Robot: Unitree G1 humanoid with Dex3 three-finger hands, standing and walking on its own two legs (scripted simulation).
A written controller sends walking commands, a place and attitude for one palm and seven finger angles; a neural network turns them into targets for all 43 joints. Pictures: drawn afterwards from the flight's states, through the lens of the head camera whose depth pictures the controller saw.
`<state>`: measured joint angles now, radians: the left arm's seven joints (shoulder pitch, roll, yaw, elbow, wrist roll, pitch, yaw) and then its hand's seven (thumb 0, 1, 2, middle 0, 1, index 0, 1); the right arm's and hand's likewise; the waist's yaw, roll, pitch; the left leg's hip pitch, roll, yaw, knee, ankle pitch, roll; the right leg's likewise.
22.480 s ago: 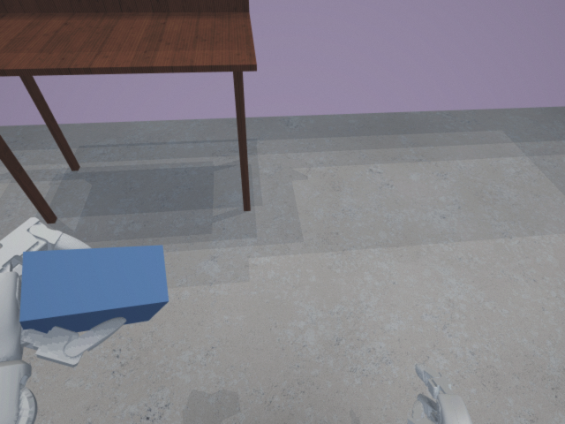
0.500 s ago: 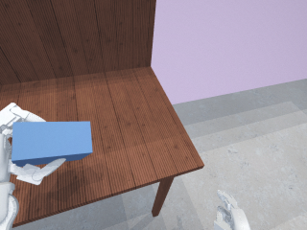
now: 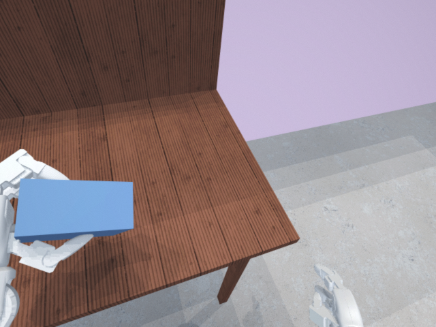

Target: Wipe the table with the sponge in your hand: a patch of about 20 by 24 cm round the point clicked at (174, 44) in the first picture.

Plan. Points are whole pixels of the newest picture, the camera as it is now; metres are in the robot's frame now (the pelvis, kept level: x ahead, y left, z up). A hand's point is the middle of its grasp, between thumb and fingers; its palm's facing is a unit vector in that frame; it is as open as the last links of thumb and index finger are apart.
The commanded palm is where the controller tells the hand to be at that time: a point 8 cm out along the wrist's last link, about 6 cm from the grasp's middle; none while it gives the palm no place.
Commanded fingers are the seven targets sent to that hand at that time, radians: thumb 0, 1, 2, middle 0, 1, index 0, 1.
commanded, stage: look again from close up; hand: left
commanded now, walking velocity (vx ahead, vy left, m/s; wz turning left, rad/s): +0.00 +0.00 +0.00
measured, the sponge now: (92, 211) +0.24 +0.21 +0.13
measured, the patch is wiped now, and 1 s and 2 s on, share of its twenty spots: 0.00 0.00 0.00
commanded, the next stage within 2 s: come to a stop and stand still in 0.30 s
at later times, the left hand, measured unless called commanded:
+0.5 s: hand (67, 217) +0.21 +0.22 +0.16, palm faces +0.38 -0.85 -0.36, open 10.1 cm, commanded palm +0.16 +0.26 +0.18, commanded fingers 0.00 0.10 1.30 -1.20 -1.60 -1.20 -1.60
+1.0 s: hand (81, 212) +0.23 +0.22 +0.14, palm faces +0.22 -0.86 -0.46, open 10.1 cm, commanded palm +0.17 +0.27 +0.18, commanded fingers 0.00 0.10 1.30 -1.20 -1.60 -1.20 -1.60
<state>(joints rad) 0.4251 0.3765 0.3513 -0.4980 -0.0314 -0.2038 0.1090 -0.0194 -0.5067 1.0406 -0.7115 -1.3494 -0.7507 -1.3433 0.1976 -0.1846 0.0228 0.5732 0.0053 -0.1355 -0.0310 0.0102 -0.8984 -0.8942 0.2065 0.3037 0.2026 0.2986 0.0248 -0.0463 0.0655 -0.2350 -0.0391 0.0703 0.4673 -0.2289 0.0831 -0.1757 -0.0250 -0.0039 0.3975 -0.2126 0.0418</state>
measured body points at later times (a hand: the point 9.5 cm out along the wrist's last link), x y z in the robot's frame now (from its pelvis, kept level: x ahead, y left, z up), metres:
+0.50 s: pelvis +0.00 -0.02 +0.00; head +0.01 +0.00 +0.45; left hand +0.19 +0.27 +0.18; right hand +0.17 -0.25 -0.07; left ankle +0.02 +0.06 -0.74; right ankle +0.00 -0.15 -0.74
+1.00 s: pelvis +0.00 -0.01 +0.00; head +0.04 +0.01 +0.45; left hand +0.21 +0.26 +0.17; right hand +0.16 -0.23 -0.08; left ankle +0.02 +0.06 -0.74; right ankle +0.00 -0.15 -0.74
